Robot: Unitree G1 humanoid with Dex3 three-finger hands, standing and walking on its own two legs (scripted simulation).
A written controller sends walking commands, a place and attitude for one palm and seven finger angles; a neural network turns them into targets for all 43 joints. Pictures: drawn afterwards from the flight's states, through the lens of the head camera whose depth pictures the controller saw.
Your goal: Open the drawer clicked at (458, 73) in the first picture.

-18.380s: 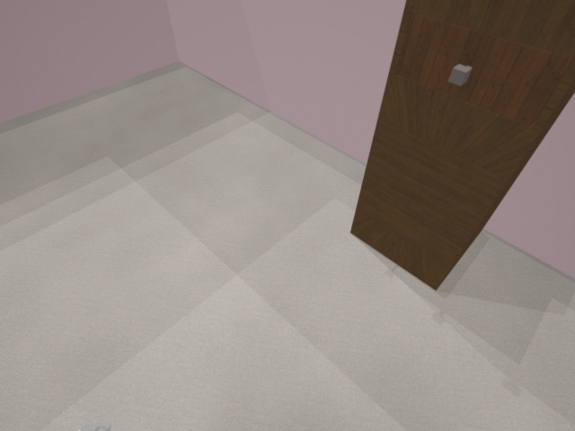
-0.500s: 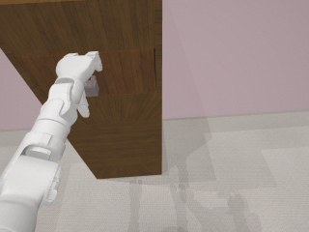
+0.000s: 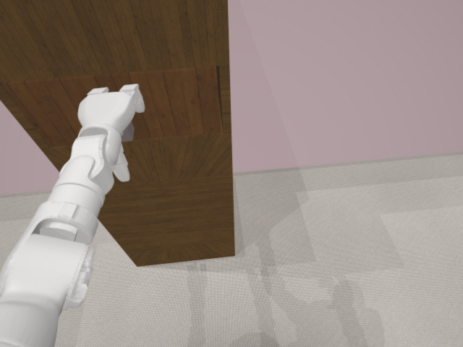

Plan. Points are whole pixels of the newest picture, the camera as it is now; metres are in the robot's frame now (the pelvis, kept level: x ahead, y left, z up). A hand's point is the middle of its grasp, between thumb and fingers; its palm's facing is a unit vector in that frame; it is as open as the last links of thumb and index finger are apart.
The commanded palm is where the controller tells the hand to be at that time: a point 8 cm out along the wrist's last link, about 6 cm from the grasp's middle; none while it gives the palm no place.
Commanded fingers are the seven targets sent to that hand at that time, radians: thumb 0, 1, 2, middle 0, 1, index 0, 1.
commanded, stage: lower the fingers behind the handle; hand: left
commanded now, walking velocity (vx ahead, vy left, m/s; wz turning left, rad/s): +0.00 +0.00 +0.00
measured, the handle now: (123, 123) +0.53 +0.20 +0.10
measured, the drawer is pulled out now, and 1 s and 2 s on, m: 0.00 0.00 0.01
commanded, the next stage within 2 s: close the thumb around the handle in 0.80 s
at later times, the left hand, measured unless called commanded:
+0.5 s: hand (123, 145) +0.48 +0.20 +0.08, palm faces -0.03 -0.03 -1.00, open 13.8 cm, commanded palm +0.47 +0.20 +0.14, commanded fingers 0.00 -0.50 0.30 -0.30 -1.20 -0.30 -1.20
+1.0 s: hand (123, 142) +0.49 +0.20 +0.08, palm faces -0.03 -0.03 -1.00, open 13.5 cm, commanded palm +0.47 +0.21 +0.14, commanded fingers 0.00 -0.16 0.44 -0.32 -1.24 -0.32 -1.24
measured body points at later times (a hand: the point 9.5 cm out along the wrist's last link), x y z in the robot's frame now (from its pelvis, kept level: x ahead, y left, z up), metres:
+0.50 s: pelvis +0.00 +0.00 +0.00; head +0.06 -0.01 +0.44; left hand +0.48 +0.20 +0.13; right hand +0.04 -0.27 -0.14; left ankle +0.01 +0.11 -0.72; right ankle -0.04 -0.10 -0.72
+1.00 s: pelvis +0.00 +0.00 +0.00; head +0.06 -0.01 +0.44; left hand +0.48 +0.20 +0.14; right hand +0.03 -0.27 -0.14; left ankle +0.01 +0.11 -0.72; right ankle -0.04 -0.10 -0.72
